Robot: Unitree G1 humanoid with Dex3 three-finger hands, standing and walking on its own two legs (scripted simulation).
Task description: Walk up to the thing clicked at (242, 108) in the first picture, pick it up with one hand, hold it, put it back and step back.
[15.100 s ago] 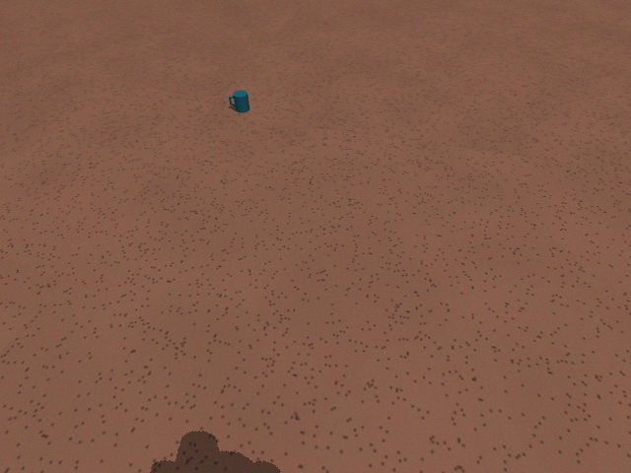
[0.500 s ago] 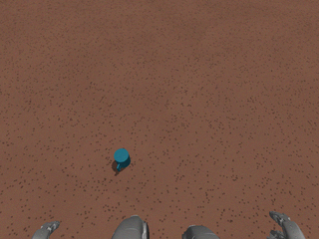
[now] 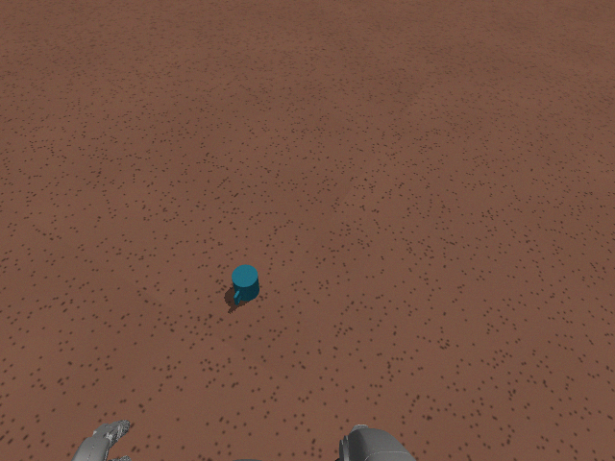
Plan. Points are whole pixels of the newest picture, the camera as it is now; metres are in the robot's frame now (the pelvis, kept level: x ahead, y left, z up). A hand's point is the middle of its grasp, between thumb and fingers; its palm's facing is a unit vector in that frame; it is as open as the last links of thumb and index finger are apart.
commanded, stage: walk up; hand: left
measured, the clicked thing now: (243, 287) +0.71 +0.22 -0.71
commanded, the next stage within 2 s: stand in 1.36 s
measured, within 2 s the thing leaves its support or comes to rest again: neither
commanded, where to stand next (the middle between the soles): +0.33 -0.01 m, yaw -3 degrees
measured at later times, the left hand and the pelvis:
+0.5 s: hand out of the picture +0.01 +0.26 -0.13, palm faces +0.03 -0.91 -0.41, open 7.4 cm; pelvis -0.03 -0.01 +0.00, yaw +0 degrees
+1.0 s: hand out of the picture +0.11 +0.24 -0.13, palm faces -0.01 -0.93 -0.37, open 7.4 cm; pelvis +0.01 -0.02 +0.01, yaw -1 degrees
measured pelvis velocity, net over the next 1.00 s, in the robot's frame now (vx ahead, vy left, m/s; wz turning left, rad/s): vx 0.01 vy -0.02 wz -0.02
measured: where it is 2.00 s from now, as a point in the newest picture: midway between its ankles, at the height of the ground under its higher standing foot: outside the picture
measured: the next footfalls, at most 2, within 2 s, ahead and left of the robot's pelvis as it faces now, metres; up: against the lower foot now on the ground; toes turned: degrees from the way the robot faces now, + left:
right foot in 0.22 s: -0.02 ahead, -0.17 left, +0.00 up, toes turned +0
left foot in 0.52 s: +0.05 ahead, +0.11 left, +0.00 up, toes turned -1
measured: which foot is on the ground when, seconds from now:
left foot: down 0.00-0.24, up 0.26-0.50, down 0.52-1.00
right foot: up 0.00-0.20, down 0.22-0.56, up 0.58-0.78, down 0.80-1.00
